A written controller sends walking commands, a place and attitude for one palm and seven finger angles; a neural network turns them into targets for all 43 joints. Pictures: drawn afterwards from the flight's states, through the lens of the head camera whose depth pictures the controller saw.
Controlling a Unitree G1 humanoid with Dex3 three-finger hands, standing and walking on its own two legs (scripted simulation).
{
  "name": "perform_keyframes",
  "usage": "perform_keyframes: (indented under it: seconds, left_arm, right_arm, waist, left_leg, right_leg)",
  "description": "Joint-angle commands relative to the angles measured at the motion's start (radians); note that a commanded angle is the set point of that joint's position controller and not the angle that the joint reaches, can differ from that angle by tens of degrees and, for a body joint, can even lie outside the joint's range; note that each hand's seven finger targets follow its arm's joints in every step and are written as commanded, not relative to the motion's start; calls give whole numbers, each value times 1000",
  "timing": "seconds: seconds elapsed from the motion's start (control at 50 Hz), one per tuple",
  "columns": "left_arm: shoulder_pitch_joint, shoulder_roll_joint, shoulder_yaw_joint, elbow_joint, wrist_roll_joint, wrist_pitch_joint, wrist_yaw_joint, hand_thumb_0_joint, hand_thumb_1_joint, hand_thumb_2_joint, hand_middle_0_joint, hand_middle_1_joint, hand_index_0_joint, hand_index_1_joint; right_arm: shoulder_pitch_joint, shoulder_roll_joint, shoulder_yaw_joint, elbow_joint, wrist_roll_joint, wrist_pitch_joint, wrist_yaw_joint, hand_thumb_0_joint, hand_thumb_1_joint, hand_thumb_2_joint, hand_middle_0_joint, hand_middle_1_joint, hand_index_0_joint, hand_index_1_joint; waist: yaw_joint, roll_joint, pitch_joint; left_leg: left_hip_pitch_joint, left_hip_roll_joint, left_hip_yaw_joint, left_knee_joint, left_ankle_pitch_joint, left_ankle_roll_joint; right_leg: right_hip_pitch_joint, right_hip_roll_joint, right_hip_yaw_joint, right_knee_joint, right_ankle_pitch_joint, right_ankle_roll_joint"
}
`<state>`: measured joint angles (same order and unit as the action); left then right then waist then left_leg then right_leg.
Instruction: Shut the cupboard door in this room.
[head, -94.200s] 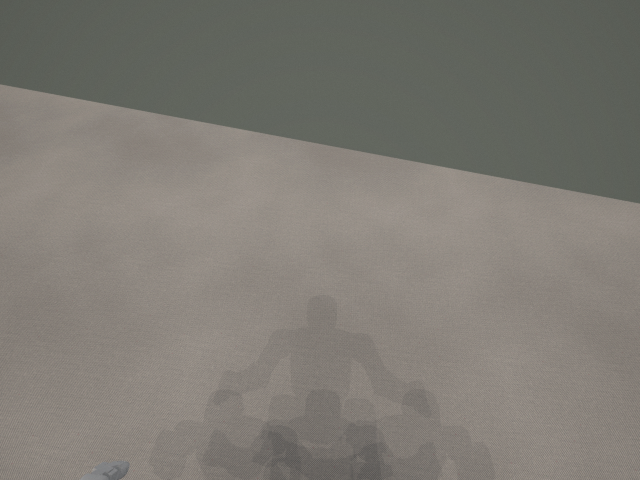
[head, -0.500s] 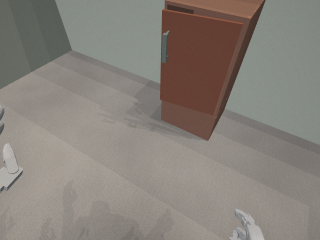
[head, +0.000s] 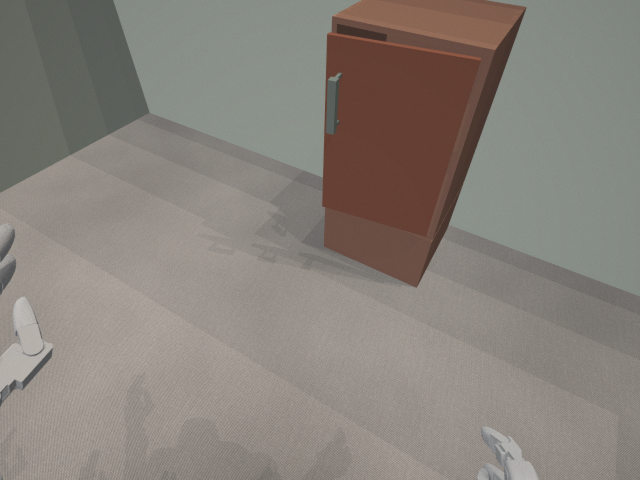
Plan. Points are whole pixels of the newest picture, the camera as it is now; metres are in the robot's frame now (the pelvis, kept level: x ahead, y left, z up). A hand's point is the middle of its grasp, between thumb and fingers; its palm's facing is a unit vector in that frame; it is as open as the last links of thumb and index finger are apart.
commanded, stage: stop stepping back and stand still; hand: left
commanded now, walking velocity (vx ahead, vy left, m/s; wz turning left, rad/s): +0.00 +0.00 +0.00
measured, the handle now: (335, 103) +1.08 +0.02 -0.04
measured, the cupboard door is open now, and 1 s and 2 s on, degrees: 7 7 7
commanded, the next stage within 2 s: let the arm hang, fingers relaxed in 0.18 s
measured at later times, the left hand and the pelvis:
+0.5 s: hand out of the picture +0.11 +0.23 -0.12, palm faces -0.04 -0.95 -0.32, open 7.4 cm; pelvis -0.02 +0.02 -0.01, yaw +0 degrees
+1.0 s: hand out of the picture -0.06 +0.21 -0.17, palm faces +0.02 -0.97 -0.25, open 7.4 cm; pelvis -0.02 +0.01 +0.00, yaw +0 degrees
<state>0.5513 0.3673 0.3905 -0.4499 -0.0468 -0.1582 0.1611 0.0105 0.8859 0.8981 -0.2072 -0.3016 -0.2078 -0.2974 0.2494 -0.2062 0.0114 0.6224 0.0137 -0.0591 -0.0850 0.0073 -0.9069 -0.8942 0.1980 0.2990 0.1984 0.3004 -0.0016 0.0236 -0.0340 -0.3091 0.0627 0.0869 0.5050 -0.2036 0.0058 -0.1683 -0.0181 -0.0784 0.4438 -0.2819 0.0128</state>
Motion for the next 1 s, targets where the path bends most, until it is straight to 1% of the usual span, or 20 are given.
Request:
perform_keyframes:
  seconds: [0.0,0.08,0.14,0.18,0.24,0.26,0.28,0.3,0.34,0.38,0.4,0.44,0.48,0.56,0.6,0.66,0.68,0.78,0.84,0.98]
  left_arm:
    - [-64,200,124,-199,-3,-69,23,0,900,900,-200,-300,-200,-300]
    - [-54,215,140,-202,-4,-67,23,0,900,900,-200,-300,-200,-300]
    - [-45,196,124,-193,-5,-66,21,0,900,900,-200,-300,-200,-300]
    - [-37,215,142,-195,-5,-65,21,0,900,900,-200,-300,-200,-300]
    - [-33,193,122,-195,-7,-63,20,0,900,900,-200,-300,-200,-300]
    - [-97,36,-296,555,67,72,-126,0,900,900,-200,-300,-200,-300]
    - [-119,12,-287,573,64,151,-146,0,900,900,-200,-300,-200,-300]
    - [-140,12,-290,605,64,160,-153,0,900,900,-200,-300,-200,-300]
    - [-188,44,-300,710,68,156,-161,0,900,900,-200,-300,-200,-300]
    - [-228,71,-312,845,72,150,-160,0,900,900,-200,-300,-200,-300]
    - [-244,67,-321,909,70,152,-158,0,900,900,-200,-300,-200,-300]
    - [-270,51,-342,1037,67,161,-152,0,900,900,-200,-300,-200,-300]
    - [-278,37,-357,1148,67,167,-148,0,900,900,-200,-300,-200,-300]
    - [-249,-2,-362,1329,63,159,-146,0,900,900,-200,-300,-200,-300]
    - [-226,-17,-352,1390,64,159,-145,0,900,900,-200,-300,-200,-300]
    - [-210,-23,-356,1464,61,155,-146,0,900,900,-200,-300,-200,-300]
    - [-203,-22,-355,1481,61,153,-145,0,900,900,-200,-300,-200,-300]
    - [-185,-40,-359,1544,63,157,-141,0,900,900,-200,-300,-200,-300]
    - [-181,-50,-358,1559,64,157,-139,0,900,900,-200,-300,-200,-300]
    - [-179,-48,-355,1563,67,158,-135,0,900,900,-200,-300,-200,-300]
  right_arm:
    - [-122,-109,-37,-153,-4,-60,-6,0,-900,-900,200,300,200,300]
    - [-125,-114,-39,-153,-6,-63,-6,0,-900,-900,200,300,200,300]
    - [-120,-109,-35,-155,-4,-63,-5,0,-900,-900,200,300,200,300]
    - [-126,-114,-38,-151,-6,-65,-6,0,-900,-900,200,300,200,300]
    - [-120,-109,-36,-153,-3,-62,-4,0,-900,-900,200,300,200,300]
    - [-189,-321,-75,53,-5,-123,94,0,-900,-900,200,300,200,300]
    - [-112,-271,-88,64,-5,-64,94,0,-900,-900,200,300,200,300]
    - [-83,-265,-78,65,-15,-42,93,0,-900,-900,200,300,200,300]
    - [-107,-278,-59,66,-19,-8,92,0,-900,-900,200,300,200,300]
    - [-106,-278,-54,88,-28,12,93,0,-900,-900,200,300,200,300]
    - [-100,-262,-49,105,-29,23,93,0,-900,-900,200,300,200,300]
    - [-93,-229,-37,146,-35,46,94,0,-900,-900,200,300,200,300]
    - [-80,-211,-29,186,-37,59,95,0,-900,-900,200,300,200,300]
    - [-56,-161,-27,279,-34,61,82,0,-900,-900,200,300,200,300]
    - [-42,-152,-34,311,-34,63,74,0,-900,-900,200,300,200,300]
    - [-5,-146,-39,365,-29,60,65,0,-900,-900,200,300,200,300]
    - [8,-155,-43,372,-26,60,62,0,-900,-900,200,300,200,300]
    - [50,-146,-52,420,-24,66,55,0,-900,-900,200,300,200,300]
    - [68,-133,-54,439,-26,64,54,0,-900,-900,200,300,200,300]
    - [66,-129,-56,453,-26,63,56,0,-900,-900,200,300,200,300]
  waist:
    - [-7,26,-14]
    - [-4,38,-23]
    - [-3,31,-23]
    - [-2,38,-36]
    - [-2,36,-41]
    - [-25,80,38]
    - [-21,74,-46]
    - [-13,50,-55]
    - [3,-61,-35]
    - [-3,-175,-38]
    - [-6,-189,-38]
    - [-10,-158,-22]
    - [-12,-56,-7]
    - [-8,57,-2]
    - [-2,110,24]
    - [-4,110,36]
    - [-4,62,39]
    - [-8,4,101]
    - [-9,-28,99]
    - [-2,-42,123]
  left_leg:
    - [43,30,-78,-113,-72,4]
    - [43,32,-86,-135,-81,2]
    - [42,34,-84,-136,-63,4]
    - [46,32,-88,-136,-49,2]
    - [55,33,-82,-125,-14,3]
    - [-39,70,-106,15,224,11]
    - [46,74,-78,6,268,0]
    - [29,89,-103,-2,246,19]
    - [-9,93,-141,-30,208,42]
    - [26,73,-141,-18,209,37]
    - [43,62,-135,-15,208,35]
    - [72,49,-121,-31,163,25]
    - [74,46,-130,-72,98,20]
    - [84,40,-119,-116,33,15]
    - [78,45,-123,-130,2,19]
    - [86,47,-130,-151,-20,20]
    - [103,53,-133,-146,2,24]
    - [99,58,-135,-181,-90,28]
    - [99,59,-132,-191,-95,31]
    - [91,60,-132,-213,-116,33]
  right_leg:
    - [-59,-40,88,-115,30,-17]
    - [-49,-27,72,-112,26,-13]
    - [-40,-22,69,-105,50,-10]
    - [-31,-23,69,-106,64,-11]
    - [-29,-23,68,-99,92,-9]
    - [-118,-99,13,54,215,-30]
    - [-121,-93,74,12,187,-32]
    - [-120,-72,48,47,111,-36]
    - [-88,-55,46,55,66,-38]
    - [-88,-79,79,32,101,-54]
    - [-93,-96,89,23,111,-58]
    - [-113,-109,102,-3,64,-54]
    - [-107,-98,102,-20,-9,-44]
    - [-71,-94,110,-60,6,-46]
    - [-63,-89,104,-84,11,-51]
    - [-45,-87,100,-105,21,-57]
    - [-50,-86,96,-113,28,-57]
    - [-86,-81,85,-135,-34,-54]
    - [-82,-81,83,-127,-31,-53]
    - [-95,-77,85,-124,-43,-48]
